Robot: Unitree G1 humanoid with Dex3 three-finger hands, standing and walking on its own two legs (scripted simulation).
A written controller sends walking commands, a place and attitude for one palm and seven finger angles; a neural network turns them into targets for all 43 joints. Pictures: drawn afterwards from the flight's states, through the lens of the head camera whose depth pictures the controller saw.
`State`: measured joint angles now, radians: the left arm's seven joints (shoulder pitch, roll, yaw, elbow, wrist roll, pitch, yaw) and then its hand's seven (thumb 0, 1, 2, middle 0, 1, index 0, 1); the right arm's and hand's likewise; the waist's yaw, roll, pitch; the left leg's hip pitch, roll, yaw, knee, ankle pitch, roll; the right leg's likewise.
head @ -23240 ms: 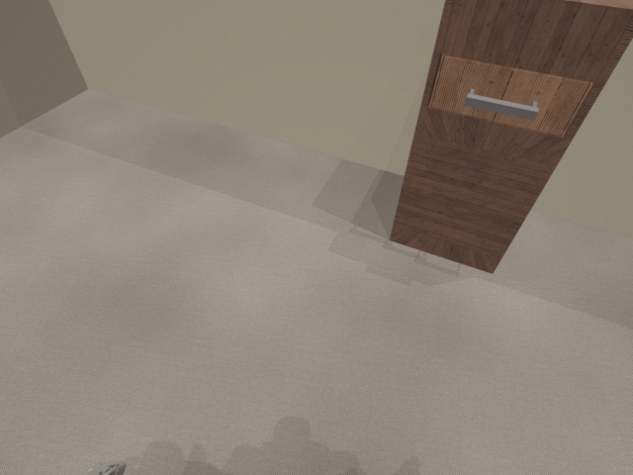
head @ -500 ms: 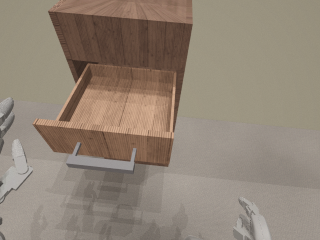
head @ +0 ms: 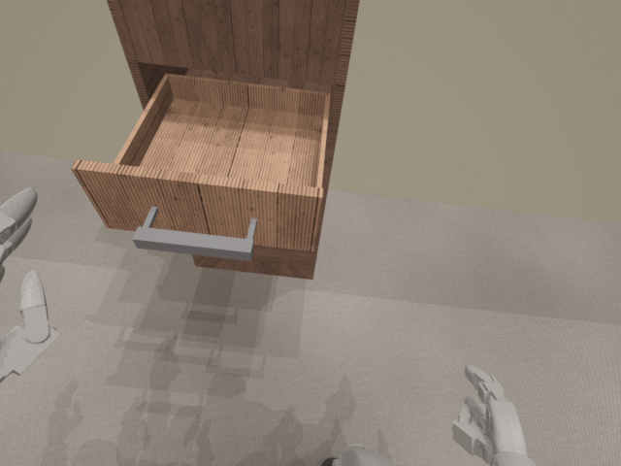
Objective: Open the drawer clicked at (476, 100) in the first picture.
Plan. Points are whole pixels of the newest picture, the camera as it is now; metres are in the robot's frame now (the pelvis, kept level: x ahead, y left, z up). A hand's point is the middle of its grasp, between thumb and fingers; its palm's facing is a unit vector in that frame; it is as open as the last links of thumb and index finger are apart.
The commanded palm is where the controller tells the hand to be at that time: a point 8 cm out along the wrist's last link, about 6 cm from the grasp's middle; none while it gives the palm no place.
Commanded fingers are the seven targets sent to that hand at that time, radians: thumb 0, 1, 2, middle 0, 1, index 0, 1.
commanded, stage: stop stepping back and stand still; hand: left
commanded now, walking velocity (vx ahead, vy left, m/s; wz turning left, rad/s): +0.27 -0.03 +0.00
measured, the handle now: (199, 231) +0.46 +0.20 -0.05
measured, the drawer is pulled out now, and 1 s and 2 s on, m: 0.30 0.30 0.30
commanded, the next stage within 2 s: let the arm hang, fingers relaxed in 0.78 s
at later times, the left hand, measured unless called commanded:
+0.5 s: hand out of the picture +0.11 +0.22 +0.18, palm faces +0.34 -0.80 -0.49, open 7.4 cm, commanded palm +0.05 +0.26 +0.18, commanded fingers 0.00 0.90 0.90 -0.20 -0.30 -0.20 -0.30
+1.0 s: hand out of the picture +0.11 +0.23 +0.01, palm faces +0.20 -0.87 -0.45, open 7.4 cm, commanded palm none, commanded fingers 0.00 0.90 0.90 -0.20 -0.30 -0.20 -0.30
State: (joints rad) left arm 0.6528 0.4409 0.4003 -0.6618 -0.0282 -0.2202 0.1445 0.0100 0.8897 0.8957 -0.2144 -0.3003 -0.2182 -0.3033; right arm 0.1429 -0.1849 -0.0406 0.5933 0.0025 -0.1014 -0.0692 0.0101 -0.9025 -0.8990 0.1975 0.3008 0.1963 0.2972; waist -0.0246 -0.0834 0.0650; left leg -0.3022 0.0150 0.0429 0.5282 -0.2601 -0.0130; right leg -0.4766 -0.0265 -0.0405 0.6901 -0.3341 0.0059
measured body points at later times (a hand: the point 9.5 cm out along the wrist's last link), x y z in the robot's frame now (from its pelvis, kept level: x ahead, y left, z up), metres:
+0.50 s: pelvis -0.08 -0.01 +0.01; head -0.09 -0.01 +0.46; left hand +0.08 +0.26 +0.20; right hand +0.05 -0.26 -0.08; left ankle -0.07 +0.10 -0.73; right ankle -0.06 -0.10 -0.71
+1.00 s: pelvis -0.09 -0.02 -0.01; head -0.10 -0.05 +0.44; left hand +0.10 +0.27 +0.04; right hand +0.06 -0.26 -0.13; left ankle -0.07 +0.09 -0.73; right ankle -0.06 -0.11 -0.73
